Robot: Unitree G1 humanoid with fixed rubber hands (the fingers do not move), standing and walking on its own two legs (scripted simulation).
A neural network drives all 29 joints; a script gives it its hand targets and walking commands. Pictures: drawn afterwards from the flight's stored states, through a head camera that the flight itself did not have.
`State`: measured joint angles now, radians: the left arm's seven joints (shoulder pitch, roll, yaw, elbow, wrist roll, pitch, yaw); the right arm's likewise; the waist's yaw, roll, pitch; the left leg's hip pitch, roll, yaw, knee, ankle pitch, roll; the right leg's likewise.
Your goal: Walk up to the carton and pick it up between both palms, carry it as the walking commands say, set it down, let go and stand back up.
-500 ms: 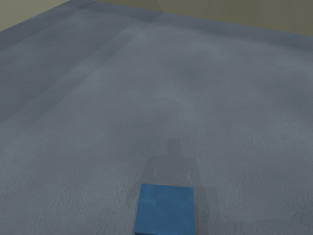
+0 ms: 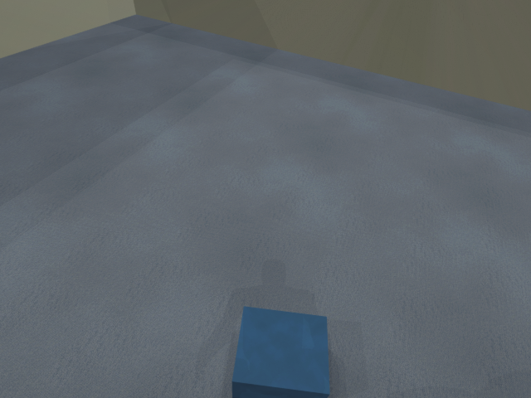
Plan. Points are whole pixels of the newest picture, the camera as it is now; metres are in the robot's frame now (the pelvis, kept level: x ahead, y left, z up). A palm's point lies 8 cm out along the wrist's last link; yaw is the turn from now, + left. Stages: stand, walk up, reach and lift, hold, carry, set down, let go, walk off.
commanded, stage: walk up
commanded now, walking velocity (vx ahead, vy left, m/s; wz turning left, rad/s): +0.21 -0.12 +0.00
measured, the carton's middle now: (280, 357) +0.44 -0.08 -0.68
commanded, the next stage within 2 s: stand in 0.96 s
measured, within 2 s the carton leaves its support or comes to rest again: neither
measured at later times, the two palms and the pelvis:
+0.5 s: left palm out of the picture +0.03 +0.15 -0.13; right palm out of the picture +0.02 -0.31 -0.14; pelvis +0.01 -0.09 +0.00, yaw -1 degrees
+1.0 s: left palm out of the picture +0.02 +0.15 -0.15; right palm out of the picture +0.01 -0.30 -0.13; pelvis +0.01 -0.07 +0.00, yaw -2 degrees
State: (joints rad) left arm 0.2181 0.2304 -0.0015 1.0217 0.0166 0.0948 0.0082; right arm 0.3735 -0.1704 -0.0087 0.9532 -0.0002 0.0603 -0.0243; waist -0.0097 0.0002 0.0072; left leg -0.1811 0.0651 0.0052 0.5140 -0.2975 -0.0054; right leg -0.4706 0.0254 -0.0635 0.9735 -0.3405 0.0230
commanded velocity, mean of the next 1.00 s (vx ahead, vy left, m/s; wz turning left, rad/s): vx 0.05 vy -0.04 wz -0.01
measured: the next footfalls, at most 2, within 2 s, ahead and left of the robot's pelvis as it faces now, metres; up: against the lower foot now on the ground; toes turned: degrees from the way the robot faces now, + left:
right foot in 0.30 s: +0.07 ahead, -0.18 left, +0.00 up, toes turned -3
left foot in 0.66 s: +0.03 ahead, +0.05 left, +0.00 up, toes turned -1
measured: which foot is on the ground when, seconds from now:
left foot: down 0.00-0.32, up 0.34-0.64, down 0.66-1.00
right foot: up 0.00-0.28, down 0.30-1.00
